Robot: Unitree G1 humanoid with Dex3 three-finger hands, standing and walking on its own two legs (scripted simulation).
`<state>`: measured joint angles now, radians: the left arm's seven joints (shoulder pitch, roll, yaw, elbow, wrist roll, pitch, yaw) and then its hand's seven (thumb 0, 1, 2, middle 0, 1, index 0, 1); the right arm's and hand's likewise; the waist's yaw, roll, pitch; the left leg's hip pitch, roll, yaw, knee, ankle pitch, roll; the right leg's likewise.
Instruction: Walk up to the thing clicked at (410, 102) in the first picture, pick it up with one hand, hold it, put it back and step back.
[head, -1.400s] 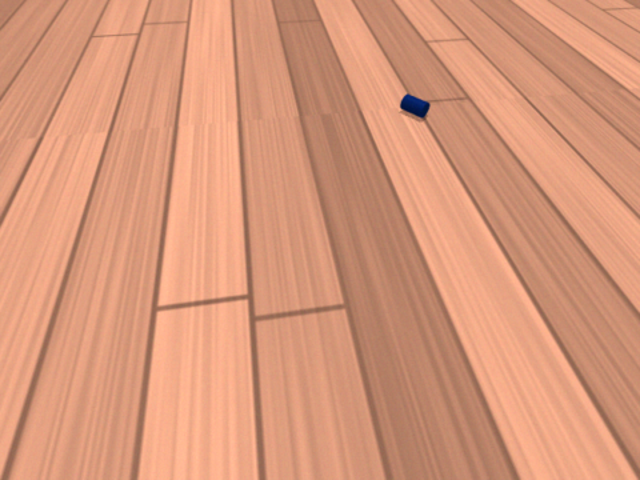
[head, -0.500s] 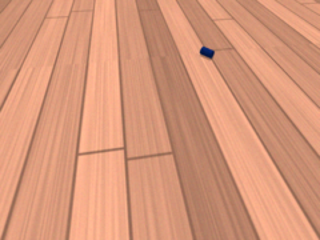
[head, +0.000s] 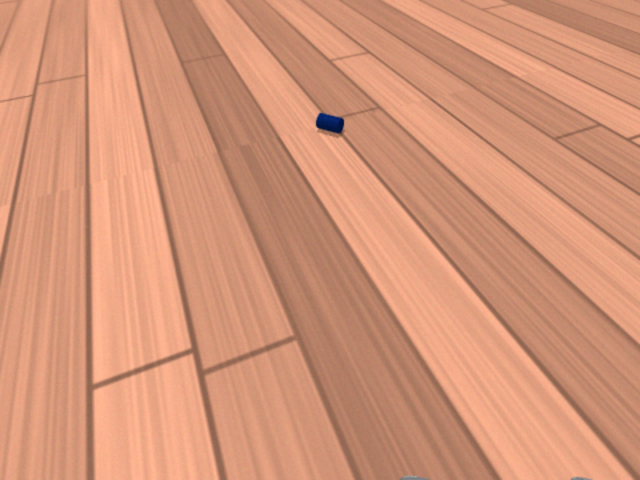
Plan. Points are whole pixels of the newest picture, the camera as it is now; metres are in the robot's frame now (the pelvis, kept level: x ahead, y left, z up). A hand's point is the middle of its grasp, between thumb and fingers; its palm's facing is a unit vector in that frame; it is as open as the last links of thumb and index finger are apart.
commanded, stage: walk up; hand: left
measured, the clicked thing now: (330, 123) +2.11 -0.12 -0.73
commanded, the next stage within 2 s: none
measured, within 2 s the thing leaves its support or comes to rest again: neither
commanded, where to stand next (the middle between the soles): +1.66 -0.19 m, yaw -32 degrees
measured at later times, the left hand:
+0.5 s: hand (190, 385) +0.32 +0.22 -0.16, palm faces -0.21 -0.92 -0.34, open 7.4 cm
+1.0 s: hand (265, 182) +0.82 +0.12 -0.13, palm faces -0.45 -0.81 -0.39, open 7.3 cm
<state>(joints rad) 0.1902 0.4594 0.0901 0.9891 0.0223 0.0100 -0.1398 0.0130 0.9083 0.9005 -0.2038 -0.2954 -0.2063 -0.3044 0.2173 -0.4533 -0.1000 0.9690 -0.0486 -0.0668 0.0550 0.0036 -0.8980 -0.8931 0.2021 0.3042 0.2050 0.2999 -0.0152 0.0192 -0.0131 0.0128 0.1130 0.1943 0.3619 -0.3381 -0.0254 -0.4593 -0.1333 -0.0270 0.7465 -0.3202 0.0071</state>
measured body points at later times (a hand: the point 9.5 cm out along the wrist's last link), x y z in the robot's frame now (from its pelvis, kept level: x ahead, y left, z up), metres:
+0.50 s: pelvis +0.27 -0.05 -0.01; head +0.29 -0.04 +0.44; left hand +0.33 +0.27 -0.13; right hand +0.33 -0.39 -0.11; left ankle +0.47 +0.06 -0.72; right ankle +0.11 -0.17 -0.74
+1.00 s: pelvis +0.58 -0.07 -0.01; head +0.59 -0.09 +0.44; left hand +0.84 +0.16 -0.10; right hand +0.44 -0.37 -0.13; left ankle +0.47 +0.05 -0.74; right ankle +0.67 -0.23 -0.73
